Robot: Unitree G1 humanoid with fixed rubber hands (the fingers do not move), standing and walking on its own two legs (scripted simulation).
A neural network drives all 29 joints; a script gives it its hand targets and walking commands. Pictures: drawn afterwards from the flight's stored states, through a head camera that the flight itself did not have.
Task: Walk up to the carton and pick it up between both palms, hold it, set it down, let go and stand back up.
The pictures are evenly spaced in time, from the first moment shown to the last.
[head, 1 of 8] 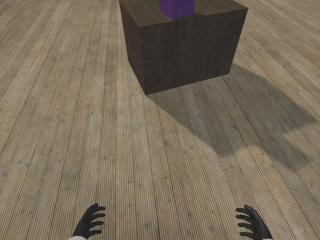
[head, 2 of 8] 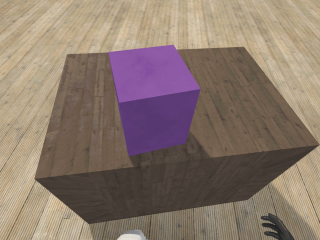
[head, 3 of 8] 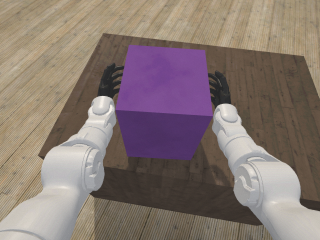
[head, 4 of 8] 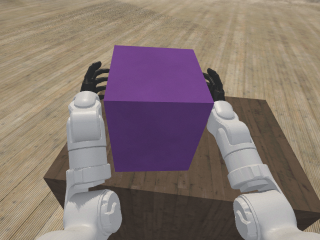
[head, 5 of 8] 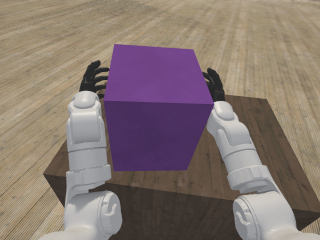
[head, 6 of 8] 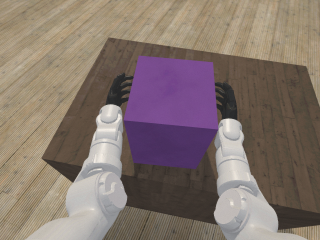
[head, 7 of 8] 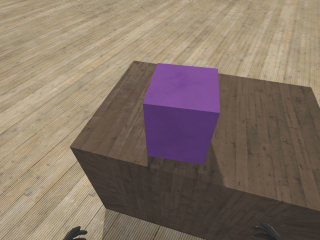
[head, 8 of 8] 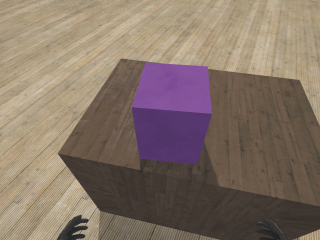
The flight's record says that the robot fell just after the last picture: no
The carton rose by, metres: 0.19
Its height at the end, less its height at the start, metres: +0.00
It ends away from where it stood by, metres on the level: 0.02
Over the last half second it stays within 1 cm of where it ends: yes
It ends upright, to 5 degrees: yes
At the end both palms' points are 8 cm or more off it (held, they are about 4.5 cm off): yes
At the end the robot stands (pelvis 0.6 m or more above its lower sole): yes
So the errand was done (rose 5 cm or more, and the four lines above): yes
